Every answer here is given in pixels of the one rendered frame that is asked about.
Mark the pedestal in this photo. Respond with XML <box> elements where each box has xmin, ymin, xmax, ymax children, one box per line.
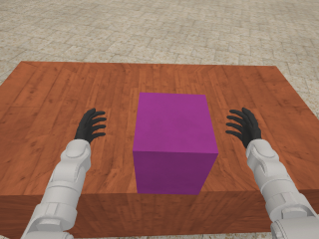
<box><xmin>0</xmin><ymin>61</ymin><xmax>319</xmax><ymax>239</ymax></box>

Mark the right robot forearm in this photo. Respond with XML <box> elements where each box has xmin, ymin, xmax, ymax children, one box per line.
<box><xmin>245</xmin><ymin>138</ymin><xmax>319</xmax><ymax>223</ymax></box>

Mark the carton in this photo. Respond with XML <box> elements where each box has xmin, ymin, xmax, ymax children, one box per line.
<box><xmin>133</xmin><ymin>92</ymin><xmax>219</xmax><ymax>195</ymax></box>

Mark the right robot hand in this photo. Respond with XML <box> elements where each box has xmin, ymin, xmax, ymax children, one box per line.
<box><xmin>225</xmin><ymin>108</ymin><xmax>262</xmax><ymax>148</ymax></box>

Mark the robot right upper arm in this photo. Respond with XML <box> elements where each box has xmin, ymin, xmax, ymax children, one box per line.
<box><xmin>270</xmin><ymin>216</ymin><xmax>319</xmax><ymax>239</ymax></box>

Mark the left robot forearm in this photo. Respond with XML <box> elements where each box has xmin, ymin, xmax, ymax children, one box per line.
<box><xmin>20</xmin><ymin>138</ymin><xmax>91</xmax><ymax>239</ymax></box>

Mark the left robot hand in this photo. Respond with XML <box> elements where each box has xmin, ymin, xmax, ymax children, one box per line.
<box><xmin>74</xmin><ymin>108</ymin><xmax>107</xmax><ymax>145</ymax></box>

